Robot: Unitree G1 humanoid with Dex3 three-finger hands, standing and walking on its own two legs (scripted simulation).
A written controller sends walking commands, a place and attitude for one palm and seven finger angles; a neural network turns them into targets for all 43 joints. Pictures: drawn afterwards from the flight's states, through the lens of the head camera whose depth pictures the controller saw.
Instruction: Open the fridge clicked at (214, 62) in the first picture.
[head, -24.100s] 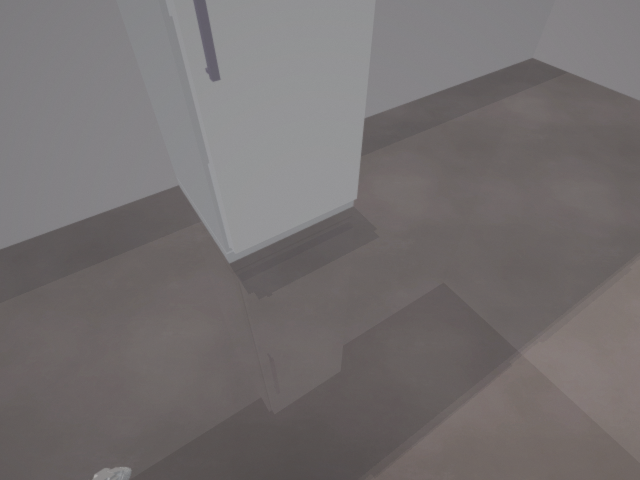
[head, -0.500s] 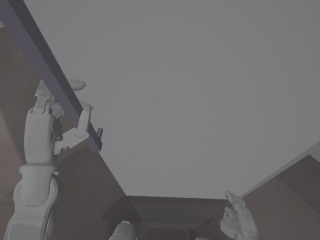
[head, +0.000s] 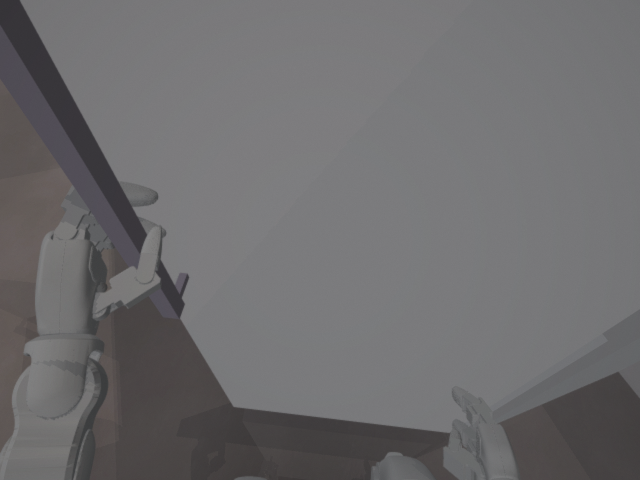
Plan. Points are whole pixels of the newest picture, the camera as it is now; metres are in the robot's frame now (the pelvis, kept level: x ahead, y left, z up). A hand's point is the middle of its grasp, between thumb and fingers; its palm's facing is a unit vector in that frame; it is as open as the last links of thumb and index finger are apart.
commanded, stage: stop walking and hold the door back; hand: left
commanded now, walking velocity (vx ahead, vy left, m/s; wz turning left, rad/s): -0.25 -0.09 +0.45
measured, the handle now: (100, 153) +0.32 +0.21 +0.26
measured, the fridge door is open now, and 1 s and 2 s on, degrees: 64 66 67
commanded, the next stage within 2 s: loosen the grip on the handle in 1.58 s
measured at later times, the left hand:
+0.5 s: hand (135, 324) +0.22 +0.18 +0.16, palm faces +0.41 -0.89 -0.19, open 5.8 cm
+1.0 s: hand (152, 263) +0.28 +0.18 +0.17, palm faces +0.36 -0.92 -0.18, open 5.5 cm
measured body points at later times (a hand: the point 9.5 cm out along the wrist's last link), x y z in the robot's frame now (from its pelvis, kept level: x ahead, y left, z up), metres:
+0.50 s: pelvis -0.11 -0.08 -0.01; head -0.11 -0.07 +0.44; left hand +0.19 +0.22 +0.18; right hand +0.10 -0.31 -0.08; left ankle -0.12 +0.03 -0.74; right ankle -0.02 -0.18 -0.72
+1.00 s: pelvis -0.14 -0.07 -0.02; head -0.13 -0.08 +0.43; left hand +0.25 +0.23 +0.18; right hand -0.02 -0.35 -0.13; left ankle -0.11 +0.05 -0.74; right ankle -0.07 -0.18 -0.74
